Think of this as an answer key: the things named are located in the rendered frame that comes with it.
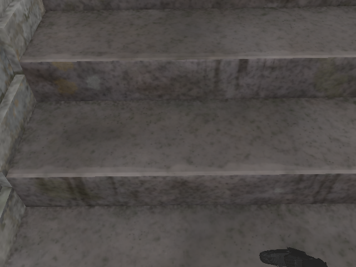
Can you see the right robot hand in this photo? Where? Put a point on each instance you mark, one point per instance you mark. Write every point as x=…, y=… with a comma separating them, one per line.
x=290, y=257

